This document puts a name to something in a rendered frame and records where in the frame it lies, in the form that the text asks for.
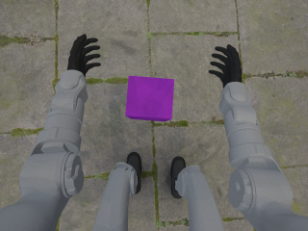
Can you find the robot right upper arm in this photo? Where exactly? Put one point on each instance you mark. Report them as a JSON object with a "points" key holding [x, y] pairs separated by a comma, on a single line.
{"points": [[265, 199]]}

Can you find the robot left hand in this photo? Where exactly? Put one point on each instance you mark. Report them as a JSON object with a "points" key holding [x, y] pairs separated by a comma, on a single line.
{"points": [[78, 59]]}

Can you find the right robot foot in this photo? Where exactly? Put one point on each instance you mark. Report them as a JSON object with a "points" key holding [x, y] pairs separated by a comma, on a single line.
{"points": [[178, 163]]}

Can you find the right robot shin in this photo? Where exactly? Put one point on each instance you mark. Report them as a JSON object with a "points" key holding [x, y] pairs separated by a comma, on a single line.
{"points": [[192, 167]]}

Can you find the robot left forearm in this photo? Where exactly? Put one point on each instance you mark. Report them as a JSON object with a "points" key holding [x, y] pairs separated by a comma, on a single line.
{"points": [[61, 132]]}

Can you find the carton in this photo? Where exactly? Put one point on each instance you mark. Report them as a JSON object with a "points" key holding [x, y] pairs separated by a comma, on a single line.
{"points": [[149, 98]]}

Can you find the robot right hand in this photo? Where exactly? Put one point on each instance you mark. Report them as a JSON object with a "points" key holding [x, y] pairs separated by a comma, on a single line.
{"points": [[232, 71]]}

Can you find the robot right forearm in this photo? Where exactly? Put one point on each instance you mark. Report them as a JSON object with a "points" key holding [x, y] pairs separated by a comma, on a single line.
{"points": [[243, 131]]}

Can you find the robot left upper arm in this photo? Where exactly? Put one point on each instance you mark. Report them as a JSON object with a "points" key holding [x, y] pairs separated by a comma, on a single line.
{"points": [[47, 182]]}

